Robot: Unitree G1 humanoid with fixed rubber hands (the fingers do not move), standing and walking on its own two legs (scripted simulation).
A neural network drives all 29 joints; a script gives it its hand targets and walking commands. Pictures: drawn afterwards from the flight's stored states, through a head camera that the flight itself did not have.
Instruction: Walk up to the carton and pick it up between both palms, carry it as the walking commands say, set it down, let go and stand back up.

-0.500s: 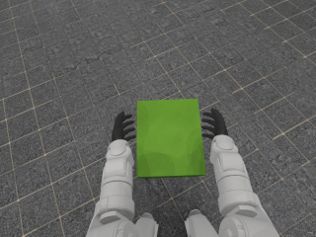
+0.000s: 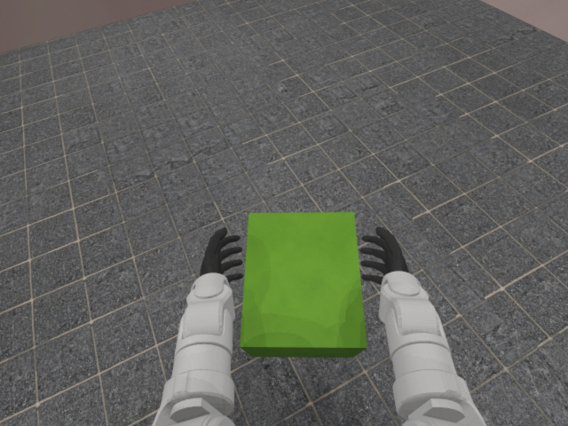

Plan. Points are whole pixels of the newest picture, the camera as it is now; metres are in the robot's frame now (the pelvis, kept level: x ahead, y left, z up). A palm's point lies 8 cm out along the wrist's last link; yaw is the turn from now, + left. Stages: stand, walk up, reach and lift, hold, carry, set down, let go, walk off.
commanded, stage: reach and lift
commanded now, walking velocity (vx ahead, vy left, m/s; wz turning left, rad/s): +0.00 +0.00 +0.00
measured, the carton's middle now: (301, 286) +0.36 +0.01 -0.10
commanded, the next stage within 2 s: hold in 1.70 s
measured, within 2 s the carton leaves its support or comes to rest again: neither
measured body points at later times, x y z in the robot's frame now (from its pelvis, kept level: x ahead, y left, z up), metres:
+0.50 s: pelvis +0.01 +0.00 +0.02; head -0.02 -0.01 +0.47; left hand +0.33 +0.15 +0.06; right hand +0.33 -0.13 +0.05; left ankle +0.02 +0.13 -0.73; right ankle +0.04 -0.12 -0.73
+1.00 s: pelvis +0.01 +0.00 +0.01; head -0.06 +0.00 +0.46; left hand +0.32 +0.14 +0.07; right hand +0.32 -0.14 +0.06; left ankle +0.02 +0.13 -0.73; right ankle +0.04 -0.12 -0.73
